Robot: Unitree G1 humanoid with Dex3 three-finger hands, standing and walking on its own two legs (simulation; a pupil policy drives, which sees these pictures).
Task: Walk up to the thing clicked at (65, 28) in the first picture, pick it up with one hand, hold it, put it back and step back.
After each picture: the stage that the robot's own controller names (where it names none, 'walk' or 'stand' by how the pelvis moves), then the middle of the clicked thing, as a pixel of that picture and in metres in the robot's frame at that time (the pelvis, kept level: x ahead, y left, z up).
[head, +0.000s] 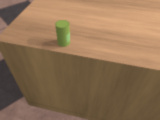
stand; (63, 33) +0.64 +0.12 +0.02
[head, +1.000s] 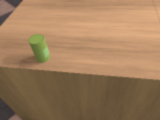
walk; (40, 48) +0.52 +0.24 +0.03
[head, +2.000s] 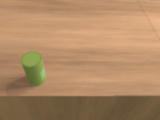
stand; (34, 69) +0.38 +0.19 +0.04
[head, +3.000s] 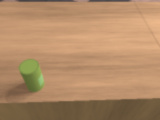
stand; (32, 76) +0.37 +0.20 +0.02
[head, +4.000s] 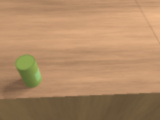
stand; (29, 71) +0.38 +0.21 +0.03
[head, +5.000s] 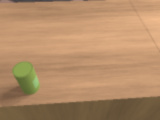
stand; (27, 78) +0.36 +0.22 +0.02
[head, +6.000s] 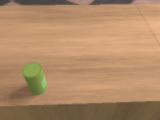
stand; (35, 79) +0.37 +0.19 +0.02
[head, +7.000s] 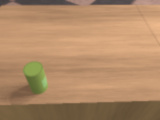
stand; (36, 78) +0.37 +0.19 +0.02
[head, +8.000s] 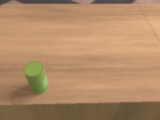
rise first; (37, 78) +0.37 +0.19 +0.02
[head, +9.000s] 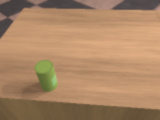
rise first; (46, 76) +0.38 +0.18 +0.03
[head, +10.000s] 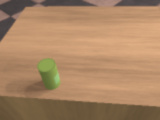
go down; (49, 74) +0.38 +0.18 +0.03
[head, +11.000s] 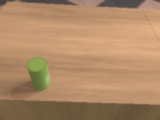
go down; (39, 74) +0.38 +0.17 +0.04
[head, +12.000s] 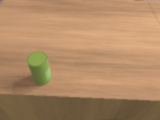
go down; (40, 69) +0.40 +0.17 +0.04
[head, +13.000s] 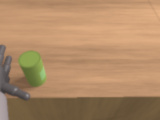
close in; (33, 69) +0.37 +0.18 +0.06
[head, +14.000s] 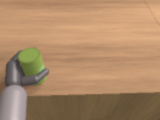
lift; (33, 67) +0.38 +0.17 +0.07
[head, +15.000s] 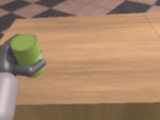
lift; (29, 57) +0.33 +0.17 +0.21
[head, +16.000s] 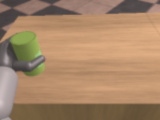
lift; (29, 54) +0.34 +0.18 +0.21
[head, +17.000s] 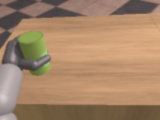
hold; (35, 53) +0.34 +0.16 +0.21
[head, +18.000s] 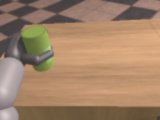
crouch; (39, 49) +0.33 +0.14 +0.24
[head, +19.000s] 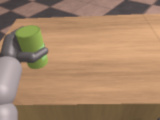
crouch; (33, 47) +0.37 +0.16 +0.22
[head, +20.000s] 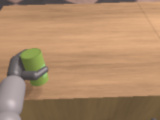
lower; (35, 67) +0.38 +0.17 +0.09
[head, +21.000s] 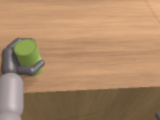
lower; (30, 58) +0.41 +0.17 +0.08
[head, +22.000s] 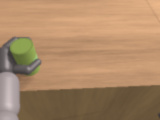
lower; (26, 57) +0.41 +0.18 +0.08
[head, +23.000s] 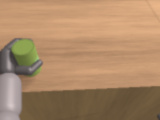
lower; (28, 58) +0.41 +0.18 +0.08
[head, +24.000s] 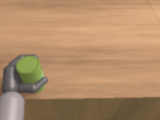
loosen; (32, 75) +0.35 +0.18 +0.07
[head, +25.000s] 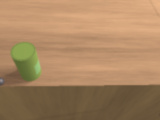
rise; (27, 62) +0.38 +0.17 +0.08
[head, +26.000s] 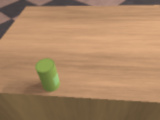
sink last; (48, 75) +0.37 +0.17 +0.06
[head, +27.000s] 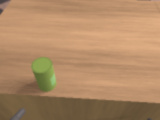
stand; (44, 75) +0.36 +0.17 +0.05
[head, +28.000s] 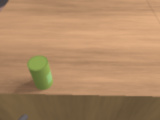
stand; (41, 73) +0.37 +0.17 +0.06
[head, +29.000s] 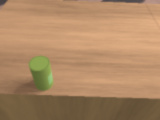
stand; (42, 73) +0.37 +0.17 +0.06
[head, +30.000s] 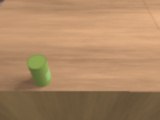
walk; (40, 71) +0.39 +0.18 +0.03
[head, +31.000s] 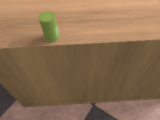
walk; (49, 27) +0.58 +0.17 +0.04
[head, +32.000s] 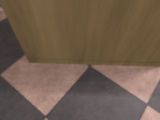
walk; out of the picture +0.92 +0.14 +0.06
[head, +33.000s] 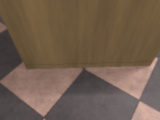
stand; out of the picture +1.01 +0.20 +0.05
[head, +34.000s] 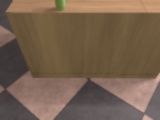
stand; (59, 0) +0.99 +0.18 +0.02
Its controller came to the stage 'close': yes
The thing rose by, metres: 0.21
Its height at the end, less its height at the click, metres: +0.00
